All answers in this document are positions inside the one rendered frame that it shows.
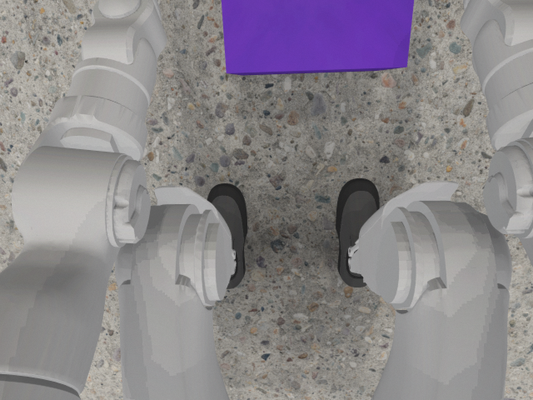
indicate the robot left upper arm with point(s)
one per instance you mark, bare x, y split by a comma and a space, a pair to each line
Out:
75, 209

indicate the carton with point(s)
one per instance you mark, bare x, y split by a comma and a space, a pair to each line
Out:
314, 36

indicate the robot right shin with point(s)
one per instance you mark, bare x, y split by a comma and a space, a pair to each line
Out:
362, 260

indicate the robot right upper arm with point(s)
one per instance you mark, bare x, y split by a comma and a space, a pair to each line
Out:
508, 193

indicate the right robot thigh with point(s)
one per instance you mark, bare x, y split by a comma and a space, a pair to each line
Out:
436, 259

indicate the robot right forearm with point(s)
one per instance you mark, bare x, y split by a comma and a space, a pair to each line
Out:
501, 36

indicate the robot left forearm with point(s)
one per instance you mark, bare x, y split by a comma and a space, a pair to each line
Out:
106, 105

